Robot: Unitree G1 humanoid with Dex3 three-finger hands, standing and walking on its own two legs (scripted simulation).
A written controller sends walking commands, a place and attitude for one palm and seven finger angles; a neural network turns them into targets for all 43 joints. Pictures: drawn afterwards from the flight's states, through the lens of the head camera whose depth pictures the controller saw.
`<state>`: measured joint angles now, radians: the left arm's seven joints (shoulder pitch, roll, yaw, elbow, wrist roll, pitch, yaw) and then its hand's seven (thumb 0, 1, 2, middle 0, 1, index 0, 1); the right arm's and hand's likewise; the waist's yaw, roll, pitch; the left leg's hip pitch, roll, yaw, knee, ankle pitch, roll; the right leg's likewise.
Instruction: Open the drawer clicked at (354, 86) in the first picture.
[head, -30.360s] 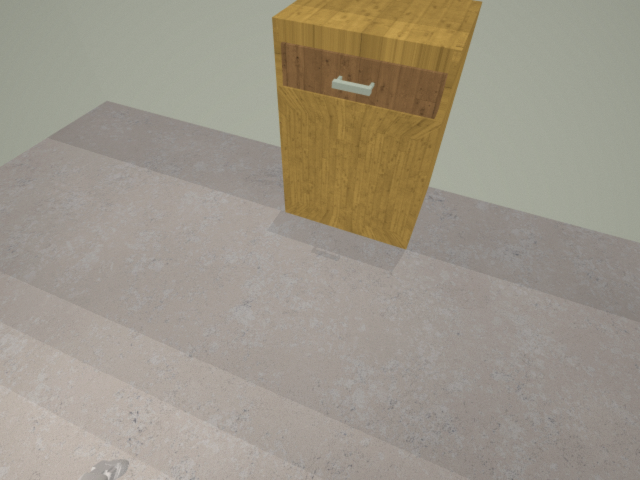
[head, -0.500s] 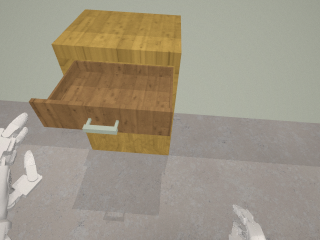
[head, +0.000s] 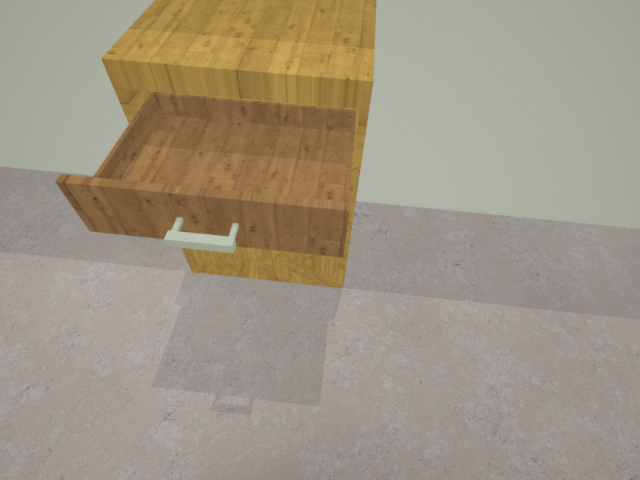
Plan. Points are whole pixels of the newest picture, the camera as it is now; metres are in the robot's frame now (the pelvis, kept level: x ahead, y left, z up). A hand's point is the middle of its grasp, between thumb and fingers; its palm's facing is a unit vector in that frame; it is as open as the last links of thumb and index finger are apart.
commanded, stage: let the arm hang, fingers relaxed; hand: left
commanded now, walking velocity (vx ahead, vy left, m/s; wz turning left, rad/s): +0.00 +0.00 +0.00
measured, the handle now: (203, 233) +0.52 +0.25 -0.09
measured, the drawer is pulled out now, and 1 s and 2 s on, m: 0.30 0.30 0.30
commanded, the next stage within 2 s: look to check the result in 0.58 s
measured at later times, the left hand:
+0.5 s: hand out of the picture +0.00 +0.18 -0.18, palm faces +0.03 -0.98 -0.18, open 7.4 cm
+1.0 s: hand out of the picture +0.01 +0.18 -0.18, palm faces +0.03 -0.98 -0.17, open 7.4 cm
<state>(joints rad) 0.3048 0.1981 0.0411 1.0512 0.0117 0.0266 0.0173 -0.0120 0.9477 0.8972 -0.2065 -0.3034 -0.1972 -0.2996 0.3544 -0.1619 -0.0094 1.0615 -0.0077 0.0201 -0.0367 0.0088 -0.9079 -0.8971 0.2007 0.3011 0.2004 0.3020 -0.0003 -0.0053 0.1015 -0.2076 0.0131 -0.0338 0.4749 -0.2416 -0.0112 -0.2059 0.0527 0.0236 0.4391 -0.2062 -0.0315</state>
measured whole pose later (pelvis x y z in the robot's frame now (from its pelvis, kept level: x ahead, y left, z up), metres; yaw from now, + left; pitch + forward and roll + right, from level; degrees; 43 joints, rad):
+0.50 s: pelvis +0.00 +0.01 +0.00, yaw -1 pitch -2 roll +0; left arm 0.28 0.13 0.03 1.12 0.02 0.01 0.03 0.01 0.92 0.90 -0.20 -0.30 -0.20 -0.30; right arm 0.32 -0.10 -0.01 1.11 -0.01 0.00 -0.04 0.01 -0.91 -0.90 0.20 0.30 0.20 0.30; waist -0.01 0.01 0.06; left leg -0.17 -0.01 0.00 0.45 -0.24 0.01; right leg -0.19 0.03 0.05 0.44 -0.21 -0.01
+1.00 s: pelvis +0.01 +0.01 +0.00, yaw -1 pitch -2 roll +0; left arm 0.27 0.12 0.03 1.13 0.02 0.00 0.03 0.00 0.91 0.90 -0.20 -0.30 -0.19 -0.30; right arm 0.31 -0.10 -0.01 1.11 0.00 -0.01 -0.04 0.00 -0.91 -0.90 0.20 0.30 0.20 0.30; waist -0.01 0.00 0.08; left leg -0.16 -0.01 0.00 0.43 -0.24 0.01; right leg -0.18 0.03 0.06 0.43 -0.22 -0.01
